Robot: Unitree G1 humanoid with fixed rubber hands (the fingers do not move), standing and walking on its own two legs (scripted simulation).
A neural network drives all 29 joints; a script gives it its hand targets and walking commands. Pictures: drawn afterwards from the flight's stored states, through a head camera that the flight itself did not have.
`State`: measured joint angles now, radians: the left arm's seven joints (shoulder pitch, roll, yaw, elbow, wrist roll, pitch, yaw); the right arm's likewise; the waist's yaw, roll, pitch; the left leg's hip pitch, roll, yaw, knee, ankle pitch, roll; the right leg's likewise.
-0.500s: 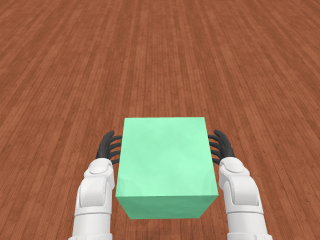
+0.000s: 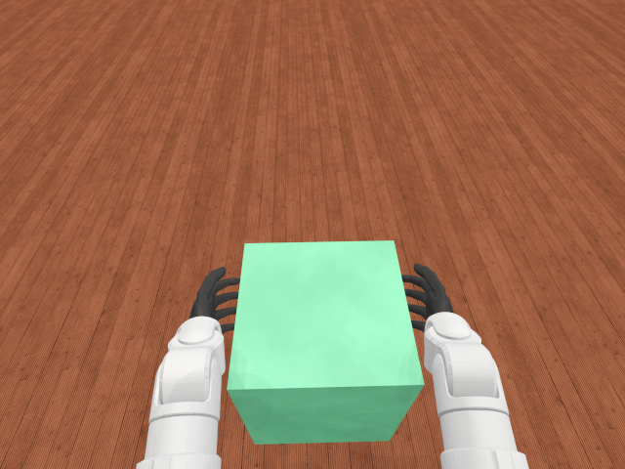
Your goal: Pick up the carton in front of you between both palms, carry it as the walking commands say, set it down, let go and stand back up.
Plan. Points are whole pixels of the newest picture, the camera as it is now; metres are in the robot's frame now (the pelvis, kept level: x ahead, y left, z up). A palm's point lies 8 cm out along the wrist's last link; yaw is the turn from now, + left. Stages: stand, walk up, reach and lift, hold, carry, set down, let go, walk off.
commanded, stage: carry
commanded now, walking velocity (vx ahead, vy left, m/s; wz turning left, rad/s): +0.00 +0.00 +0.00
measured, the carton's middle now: (321, 347) +0.30 +0.00 -0.06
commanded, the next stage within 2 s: hold in 1.84 s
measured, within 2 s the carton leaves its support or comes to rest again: neither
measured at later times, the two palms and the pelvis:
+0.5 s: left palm (209, 356) +0.25 +0.14 +0.03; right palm (452, 353) +0.25 -0.16 +0.03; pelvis -0.04 -0.01 -0.01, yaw +0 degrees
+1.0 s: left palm (209, 381) +0.22 +0.13 +0.03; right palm (465, 378) +0.21 -0.16 +0.03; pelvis -0.07 -0.01 -0.01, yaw +0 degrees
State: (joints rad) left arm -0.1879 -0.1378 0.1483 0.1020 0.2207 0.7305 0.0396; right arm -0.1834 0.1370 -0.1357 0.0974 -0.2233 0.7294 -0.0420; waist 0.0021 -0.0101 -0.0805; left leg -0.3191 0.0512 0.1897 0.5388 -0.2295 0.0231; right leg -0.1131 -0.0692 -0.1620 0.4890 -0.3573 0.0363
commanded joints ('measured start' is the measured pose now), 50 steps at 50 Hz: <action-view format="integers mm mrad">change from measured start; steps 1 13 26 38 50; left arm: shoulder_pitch -393 -403 -447 -471 -471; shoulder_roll -866 -878 -887 -907 -913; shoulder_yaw -566 -561 -552 -530 -537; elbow -57 -45 -25 12 0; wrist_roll -247 -247 -242 -235 -239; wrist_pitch -33 -35 -32 -29 -29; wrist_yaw -231 -233 -238 -247 -247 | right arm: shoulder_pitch -389 -401 -447 -467 -471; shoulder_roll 867 881 892 912 917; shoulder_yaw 563 558 544 515 524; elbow -61 -51 -24 16 4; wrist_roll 240 240 242 234 241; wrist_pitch -37 -38 -36 -31 -31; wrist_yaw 226 231 239 247 249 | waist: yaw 2 1 -1 -2 -2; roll -11 -18 7 9 11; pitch -301 -299 -240 -220 -236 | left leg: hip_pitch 206 175 155 137 132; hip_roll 89 104 119 120 122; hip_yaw -73 -82 -104 -110 -108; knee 23 40 -30 -65 -69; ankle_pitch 658 522 347 264 257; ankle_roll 15 17 14 7 1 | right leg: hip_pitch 63 57 -41 -90 -101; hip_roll -91 -113 -101 -98 -97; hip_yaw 45 31 49 63 68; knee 5 8 -47 -76 -68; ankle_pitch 739 668 302 194 189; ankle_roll -5 -23 -42 -53 -60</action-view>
